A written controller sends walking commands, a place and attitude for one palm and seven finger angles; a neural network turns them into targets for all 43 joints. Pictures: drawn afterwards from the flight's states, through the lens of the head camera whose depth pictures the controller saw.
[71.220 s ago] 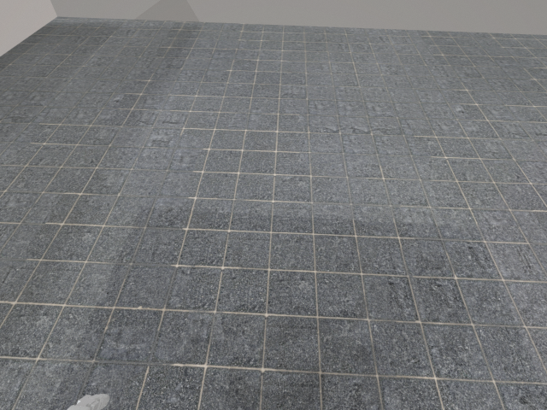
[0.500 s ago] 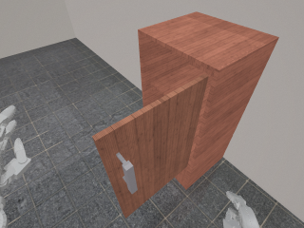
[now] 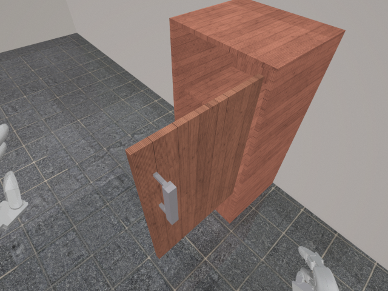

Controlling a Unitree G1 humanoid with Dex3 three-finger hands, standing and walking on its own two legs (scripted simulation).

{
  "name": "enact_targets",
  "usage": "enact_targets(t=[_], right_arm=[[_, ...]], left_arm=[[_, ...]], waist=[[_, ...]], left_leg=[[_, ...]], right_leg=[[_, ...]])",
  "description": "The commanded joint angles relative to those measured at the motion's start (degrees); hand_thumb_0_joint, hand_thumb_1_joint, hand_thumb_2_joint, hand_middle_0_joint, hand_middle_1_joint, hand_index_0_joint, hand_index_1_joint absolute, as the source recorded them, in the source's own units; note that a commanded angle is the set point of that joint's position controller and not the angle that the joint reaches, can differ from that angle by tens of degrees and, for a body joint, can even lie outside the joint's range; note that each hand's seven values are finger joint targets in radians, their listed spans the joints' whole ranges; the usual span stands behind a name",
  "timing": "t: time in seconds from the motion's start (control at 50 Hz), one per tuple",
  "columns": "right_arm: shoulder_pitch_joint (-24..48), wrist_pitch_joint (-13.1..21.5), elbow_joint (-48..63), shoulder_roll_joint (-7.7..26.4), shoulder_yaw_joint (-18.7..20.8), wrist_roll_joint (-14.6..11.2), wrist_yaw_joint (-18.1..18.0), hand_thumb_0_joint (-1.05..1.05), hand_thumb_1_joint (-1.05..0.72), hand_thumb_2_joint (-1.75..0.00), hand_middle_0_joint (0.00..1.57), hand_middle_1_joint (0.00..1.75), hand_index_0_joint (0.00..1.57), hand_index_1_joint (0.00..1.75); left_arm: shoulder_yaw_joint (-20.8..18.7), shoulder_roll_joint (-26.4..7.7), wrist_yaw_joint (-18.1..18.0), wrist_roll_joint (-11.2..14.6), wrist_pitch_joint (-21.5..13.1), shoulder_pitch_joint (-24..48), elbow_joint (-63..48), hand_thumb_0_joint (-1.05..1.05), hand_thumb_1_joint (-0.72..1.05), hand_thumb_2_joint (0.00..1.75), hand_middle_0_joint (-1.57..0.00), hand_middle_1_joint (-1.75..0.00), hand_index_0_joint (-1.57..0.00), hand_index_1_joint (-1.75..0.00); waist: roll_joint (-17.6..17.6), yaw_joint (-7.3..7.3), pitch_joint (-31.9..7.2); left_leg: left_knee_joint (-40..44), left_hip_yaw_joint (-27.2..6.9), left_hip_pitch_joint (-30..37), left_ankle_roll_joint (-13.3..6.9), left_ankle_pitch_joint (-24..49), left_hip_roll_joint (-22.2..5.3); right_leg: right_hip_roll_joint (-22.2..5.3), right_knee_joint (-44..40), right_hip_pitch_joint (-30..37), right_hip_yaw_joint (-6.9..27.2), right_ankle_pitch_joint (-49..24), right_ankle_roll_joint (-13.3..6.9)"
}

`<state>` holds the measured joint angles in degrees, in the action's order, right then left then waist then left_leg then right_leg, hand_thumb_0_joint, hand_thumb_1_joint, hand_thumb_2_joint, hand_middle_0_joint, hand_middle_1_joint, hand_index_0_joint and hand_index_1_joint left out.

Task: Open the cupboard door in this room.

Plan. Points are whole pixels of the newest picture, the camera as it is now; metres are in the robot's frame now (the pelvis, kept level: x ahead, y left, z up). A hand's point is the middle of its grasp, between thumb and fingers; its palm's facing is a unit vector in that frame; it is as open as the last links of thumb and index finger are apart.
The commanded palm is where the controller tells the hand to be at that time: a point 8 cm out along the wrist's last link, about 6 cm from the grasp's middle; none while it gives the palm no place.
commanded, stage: step back with the hand held close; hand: left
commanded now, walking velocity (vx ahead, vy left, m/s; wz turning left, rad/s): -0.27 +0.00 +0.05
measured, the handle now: (165, 198) +0.33 +0.09 -0.02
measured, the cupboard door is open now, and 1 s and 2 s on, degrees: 91 91 91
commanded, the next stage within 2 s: stop stepping back and stand still in 1.06 s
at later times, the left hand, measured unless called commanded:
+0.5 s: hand (12, 219) +0.18 +0.26 +0.17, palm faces +0.43 -0.76 -0.48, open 7.4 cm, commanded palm +0.10 +0.31 +0.19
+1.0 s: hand (18, 282) +0.10 +0.21 +0.17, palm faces +0.38 -0.79 -0.47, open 7.4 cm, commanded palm +0.04 +0.26 +0.19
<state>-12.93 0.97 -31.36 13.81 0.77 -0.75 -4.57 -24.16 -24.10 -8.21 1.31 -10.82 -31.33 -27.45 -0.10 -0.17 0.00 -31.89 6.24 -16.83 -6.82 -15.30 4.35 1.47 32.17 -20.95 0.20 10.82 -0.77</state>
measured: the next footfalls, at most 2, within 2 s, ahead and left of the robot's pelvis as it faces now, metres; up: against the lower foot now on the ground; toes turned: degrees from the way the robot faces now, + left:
left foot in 1.10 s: -0.13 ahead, +0.09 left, +0.00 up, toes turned +0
right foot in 1.30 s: -0.17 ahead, -0.14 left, +0.00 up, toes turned +2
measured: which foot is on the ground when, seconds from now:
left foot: down 0.00-0.86, up 0.88-1.00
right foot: down 0.00-1.00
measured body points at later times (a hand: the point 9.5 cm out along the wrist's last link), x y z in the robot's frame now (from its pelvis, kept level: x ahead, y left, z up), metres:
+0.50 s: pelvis -0.03 +0.00 -0.02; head -0.02 +0.03 +0.43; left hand +0.15 +0.30 +0.20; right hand +0.13 -0.25 -0.09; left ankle +0.02 +0.04 -0.73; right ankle +0.04 -0.12 -0.73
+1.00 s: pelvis -0.10 -0.04 +0.01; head -0.08 -0.02 +0.46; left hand +0.08 +0.25 +0.20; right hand +0.08 -0.29 -0.06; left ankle -0.09 +0.07 -0.68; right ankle -0.06 -0.15 -0.73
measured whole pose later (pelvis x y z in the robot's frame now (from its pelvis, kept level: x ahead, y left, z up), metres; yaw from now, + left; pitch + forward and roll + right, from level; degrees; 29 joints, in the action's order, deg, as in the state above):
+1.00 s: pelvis -0.10 -0.04 +0.01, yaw +0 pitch +3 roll +1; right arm -10.0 1.6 -35.1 11.3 1.2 0.4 -3.2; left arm -24.1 -26.0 -8.4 1.8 -12.8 -33.1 -31.7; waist 4.5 0.2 -1.3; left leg -52.6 0.6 -28.9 1.1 -24.9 1.4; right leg 1.9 27.9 -20.2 3.2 10.7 -1.6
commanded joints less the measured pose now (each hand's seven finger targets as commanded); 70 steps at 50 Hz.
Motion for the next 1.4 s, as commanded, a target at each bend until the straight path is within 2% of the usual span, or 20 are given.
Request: enact_targets(t=[0.0,0.18,0.4,0.56,0.72,0.76,0.8,0.84,0.86,0.92,0.98,1.04,1.08,1.1,1.14,1.18,1.24,1.28,1.34,1.38], right_arm=[[5.7,4.1,9.1,8.0,2.9,0.2,-1.0,0.0,-0.9,-0.9,0.2,0.3,0.2,0.3],[5.6,4.5,8.9,7.7,2.7,0.4,-0.5,0.0,-0.9,-0.9,0.2,0.3,0.2,0.3],[6.2,5.2,8.2,7.4,3.2,1.4,-0.1,0.0,-0.9,-0.9,0.2,0.3,0.2,0.3],[6.0,6.7,5.5,6.7,3.6,2.0,0.5,0.0,-0.9,-0.9,0.2,0.3,0.2,0.3],[7.4,7.6,4.2,6.4,2.9,1.5,0.9,0.0,-0.9,-0.9,0.2,0.3,0.2,0.3],[8.4,7.5,4.9,6.2,3.1,1.3,0.9,0.0,-0.9,-0.9,0.2,0.3,0.2,0.3],[8.8,6.7,6.3,5.9,2.9,1.0,1.0,0.0,-0.9,-0.9,0.2,0.3,0.2,0.3],[7.6,5.6,6.7,5.0,3.3,0.5,1.3,0.0,-0.9,-0.9,0.2,0.3,0.2,0.3],[7.0,5.1,5.1,4.7,3.8,0.9,1.5,0.0,-0.9,-0.9,0.2,0.3,0.2,0.3],[7.9,3.4,5.1,2.2,2.1,1.0,0.9,0.0,-0.9,-0.9,0.2,0.3,0.2,0.3],[8.5,2.6,5.0,2.7,1.7,1.0,-0.7,0.0,-0.9,-0.9,0.2,0.3,0.2,0.3],[6.0,3.0,3.4,4.1,2.3,1.0,-1.2,0.0,-0.9,-0.9,0.2,0.3,0.2,0.3],[6.7,3.9,5.2,6.0,4.0,0.4,-1.1,0.0,-0.9,-0.9,0.2,0.3,0.2,0.3],[5.3,4.8,5.1,6.2,4.6,-0.3,-0.5,0.0,-0.9,-0.9,0.2,0.3,0.2,0.3],[7.9,6.3,5.3,5.4,3.8,1.8,-0.2,0.0,-0.9,-0.9,0.2,0.3,0.2,0.3],[5.5,8.6,4.6,4.3,3.5,1.7,0.1,0.0,-0.9,-0.9,0.2,0.3,0.2,0.3],[4.0,9.5,3.0,5.1,2.7,0.5,0.7,0.0,-0.9,-0.9,0.2,0.3,0.2,0.3],[5.3,9.2,3.3,5.0,1.7,0.6,0.7,0.0,-0.9,-0.9,0.2,0.3,0.2,0.3],[4.9,8.9,2.4,4.2,1.7,0.3,0.4,0.0,-0.9,-0.9,0.2,0.3,0.2,0.3],[5.8,8.2,2.5,3.8,1.1,0.5,0.3,0.0,-0.9,-0.9,0.2,0.3,0.2,0.3]], left_arm=[[-7.4,-9.6,-1.0,-0.8,-4.0,6.2,-11.4,0.0,0.9,0.9,-0.2,-0.3,-0.2,-0.3],[-7.6,-9.5,-0.9,-1.1,-5.0,7.7,-12.6,0.0,0.9,0.9,-0.2,-0.3,-0.2,-0.3],[-10.6,-10.7,-0.7,-0.8,-7.2,4.8,-15.4,0.0,0.9,0.9,-0.2,-0.3,-0.2,-0.3],[-9.0,-9.4,0.2,0.9,-8.3,2.1,-15.8,0.0,0.9,0.9,-0.2,-0.3,-0.2,-0.3],[-8.2,-10.3,0.1,2.2,-7.5,2.1,-17.0,0.0,0.9,0.9,-0.2,-0.3,-0.2,-0.3],[-8.4,-10.2,0.3,2.1,-6.6,-0.1,-16.6,0.0,0.9,0.9,-0.2,-0.3,-0.2,-0.3],[-9.4,-11.2,0.4,2.4,-5.8,-1.5,-16.3,0.0,0.9,0.9,-0.2,-0.3,-0.2,-0.3],[-9.6,-12.9,-0.1,2.3,-5.3,-1.3,-16.1,0.0,0.9,0.9,-0.2,-0.3,-0.2,-0.3],[-10.2,-13.6,-0.7,2.4,-5.2,-0.3,-16.0,0.0,0.9,0.9,-0.2,-0.3,-0.2,-0.3],[-8.1,-11.6,-1.7,0.8,-4.2,0.5,-12.6,0.0,0.9,0.9,-0.2,-0.3,-0.2,-0.3],[-6.8,-11.5,-2.3,-0.5,-3.4,2.9,-12.7,0.0,0.9,0.9,-0.2,-0.3,-0.2,-0.3],[-7.9,-12.5,-2.2,-0.1,-4.0,1.1,-15.4,0.0,0.9,0.9,-0.2,-0.3,-0.2,-0.3],[-9.6,-13.7,-1.5,0.1,-5.1,0.3,-19.5,0.0,0.9,0.9,-0.2,-0.3,-0.2,-0.3],[-10.2,-13.7,-0.9,0.8,-5.5,-2.2,-19.0,0.0,0.9,0.9,-0.2,-0.3,-0.2,-0.3],[-11.9,-13.6,-0.5,0.7,-5.9,-0.7,-22.8,0.0,0.9,0.9,-0.2,-0.3,-0.2,-0.3],[-9.5,-10.4,-0.6,1.3,-5.9,-1.7,-22.6,0.0,0.9,0.9,-0.2,-0.3,-0.2,-0.3],[-8.3,-9.2,-1.0,1.6,-4.6,-4.1,-17.0,0.0,0.9,0.9,-0.2,-0.3,-0.2,-0.3],[-7.5,-9.5,-0.8,1.5,-4.0,-0.9,-13.8,0.0,0.9,0.9,-0.2,-0.3,-0.2,-0.3],[-6.4,-9.6,-1.5,1.7,-2.4,2.0,-10.9,0.0,0.9,0.9,-0.2,-0.3,-0.2,-0.3],[-6.3,-9.8,-1.7,1.6,-1.7,2.1,-11.4,0.0,0.9,0.9,-0.2,-0.3,-0.2,-0.3]], waist=[[-3.6,0.29,-2.5],[-0.8,0.81,-1.5],[-5.1,0.52,-3.9],[-6.8,0.35,-8.3],[-6.8,0.27,-11.9],[-9.0,-0.03,-12.9],[-4.9,0.19,-10.5],[6.6,0.7,-6.7],[9.1,0.09,-6.9],[7.4,1.08,-7.2],[4.9,0.94,-5.7],[2.4,1.48,-10.4],[-7.5,0.13,-13.2],[-5.7,0.1,-16.0],[-17.8,0.08,-11.9],[-14.4,0.01,-8.6],[-8.0,0.9,-7.2],[-0.9,1.55,-4.5],[6.4,1.4,-7.8],[4.8,1.4,-6.3]], left_leg=[[17.4,-19.1,-22.5,-0.1,-18.7,-15.7],[12.8,-18.1,-26.1,-0.6,-22.8,-13.5],[15.7,-21.5,-28.0,-1.6,-14.4,-18.6],[11.2,-19.3,-9.9,-0.6,14.9,-20.0],[9.4,-16.1,-0.5,1.1,19.1,-18.2],[10.0,-14.1,-3.8,1.3,9.4,-17.2],[8.7,-12.5,-11.4,2.3,-7.9,-14.3],[-9.8,-7.0,-8.9,6.9,-11.8,-4.9],[-23.1,-7.4,-6.6,8.1,-11.2,-2.7],[-27.1,-8.5,-10.8,8.6,-10.8,-5.1],[-12.8,-6.8,-7.5,8.0,-10.2,-5.0],[8.5,-5.4,-1.4,6.7,1.5,-5.2],[10.5,-14.3,-0.3,3.1,22.9,-15.6],[9.4,-11.7,2.2,3.3,25.5,-16.5],[14.0,-16.4,-8.8,-0.1,23.6,-21.1],[12.0,-14.6,-5.8,-0.1,21.1,-20.5],[7.4,-12.3,0.5,2.8,17.1,-17.1],[4.7,-7.8,-3.2,5.9,2.4,-10.5],[-2.6,-5.9,2.8,6.5,-1.2,-6.0],[-1.9,-6.7,3.0,6.3,-1.3,-5.7]], right_leg=[[-2.2,7.3,19.3,7.3,-3.9,0.4],[-4.6,6.1,17.7,10.7,-1.8,-1.0],[-0.8,15.5,20.0,6.5,-1.2,0.3],[0.1,9.9,12.6,5.4,3.2,0.5],[-0.5,1.0,9.8,4.4,-2.0,0.4],[-0.4,2.6,11.5,4.7,-0.5,0.4],[-3.3,-1.6,12.1,9.2,0.7,-1.1],[-15.9,-18.7,-2.3,27.1,14.2,-7.0],[-22.3,-22.6,-7.2,31.1,9.0,-11.0],[-17.1,-13.8,2.7,16.8,-20.5,-9.8],[-14.0,-10.4,6.3,12.6,-29.0,-7.0],[-9.6,-6.0,12.0,7.8,-26.9,-1.8],[-1.9,0.5,12.0,3.4,-16.1,2.6],[-1.0,1.6,11.4,3.1,-8.8,3.2],[0.2,13.8,10.8,0.3,3.7,2.7],[0.0,13.6,5.5,0.6,14.3,1.8],[-0.1,-4.3,7.8,-1.6,6.0,2.2],[-4.4,-11.2,10.2,5.5,-6.4,0.2],[-9.5,-17.3,5.2,13.3,2.5,-2.2],[-9.7,-18.5,3.6,12.2,11.3,-3.0]])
